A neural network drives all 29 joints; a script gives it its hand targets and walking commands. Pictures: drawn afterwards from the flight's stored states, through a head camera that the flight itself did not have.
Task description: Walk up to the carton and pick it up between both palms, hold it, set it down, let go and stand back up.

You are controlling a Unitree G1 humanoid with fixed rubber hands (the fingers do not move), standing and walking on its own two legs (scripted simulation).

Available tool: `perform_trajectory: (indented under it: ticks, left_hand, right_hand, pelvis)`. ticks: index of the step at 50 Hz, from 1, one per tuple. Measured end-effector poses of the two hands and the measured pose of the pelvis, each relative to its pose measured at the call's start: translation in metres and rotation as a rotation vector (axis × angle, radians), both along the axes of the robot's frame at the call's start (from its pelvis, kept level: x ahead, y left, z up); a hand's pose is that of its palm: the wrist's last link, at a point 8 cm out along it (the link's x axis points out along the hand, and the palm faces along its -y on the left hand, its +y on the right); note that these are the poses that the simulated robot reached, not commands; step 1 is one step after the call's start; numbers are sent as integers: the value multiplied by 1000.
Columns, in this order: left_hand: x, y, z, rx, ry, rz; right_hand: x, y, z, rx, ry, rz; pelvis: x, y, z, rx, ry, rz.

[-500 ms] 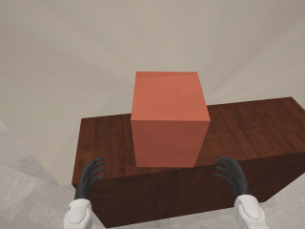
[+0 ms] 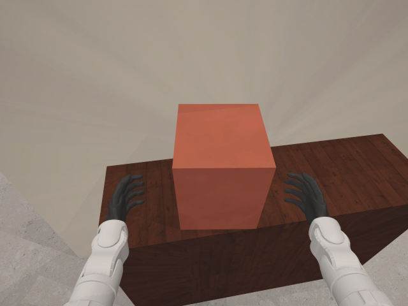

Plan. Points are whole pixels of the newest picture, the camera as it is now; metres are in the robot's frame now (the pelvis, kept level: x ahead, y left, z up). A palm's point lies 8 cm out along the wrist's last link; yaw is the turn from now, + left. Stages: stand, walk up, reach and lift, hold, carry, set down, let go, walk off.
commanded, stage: reach and lift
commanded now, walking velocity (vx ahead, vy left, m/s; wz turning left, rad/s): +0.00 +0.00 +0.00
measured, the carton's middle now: (218, 168) +0.45 -0.03 -0.01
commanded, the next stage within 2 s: none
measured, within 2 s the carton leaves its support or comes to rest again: neither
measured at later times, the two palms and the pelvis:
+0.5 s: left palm (119, 164) +0.38 +0.18 +0.09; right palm (317, 163) +0.37 -0.22 +0.09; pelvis +0.00 +0.00 +0.00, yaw -1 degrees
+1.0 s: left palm (119, 125) +0.43 +0.18 +0.15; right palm (319, 124) +0.42 -0.23 +0.15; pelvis +0.00 +0.00 +0.00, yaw -1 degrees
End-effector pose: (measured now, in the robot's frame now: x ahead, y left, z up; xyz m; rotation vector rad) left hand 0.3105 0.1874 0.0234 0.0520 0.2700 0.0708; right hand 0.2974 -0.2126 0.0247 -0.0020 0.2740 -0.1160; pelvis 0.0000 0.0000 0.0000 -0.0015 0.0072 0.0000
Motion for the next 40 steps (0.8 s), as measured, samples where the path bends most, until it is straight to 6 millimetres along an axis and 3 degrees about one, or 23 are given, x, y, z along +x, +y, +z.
perform_trajectory:
  ticks: [13,22,30,40]
  left_hand:
    - [34,-3,30,-1,6,-2]
    - [64,-4,62,-2,-1,-2]
    - [83,-5,85,-6,-24,-9]
    - [103,-6,100,-2,10,0]
  right_hand:
    - [33,-7,36,-17,-28,1]
    - [64,-9,59,-8,-22,2]
    - [81,-7,79,-9,-45,-10]
    - [102,-9,102,-14,-34,-17]
  pelvis:
    - [-4,0,1,0,24,-17]
    - [-4,0,1,0,64,-13]
    - [-2,0,2,-2,76,-14]
    - [-4,1,1,-5,108,-14]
